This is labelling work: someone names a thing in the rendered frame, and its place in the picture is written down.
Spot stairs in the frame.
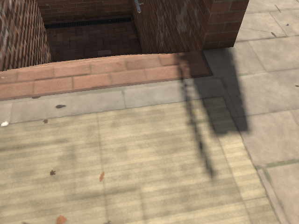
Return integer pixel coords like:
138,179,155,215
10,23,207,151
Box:
7,50,188,71

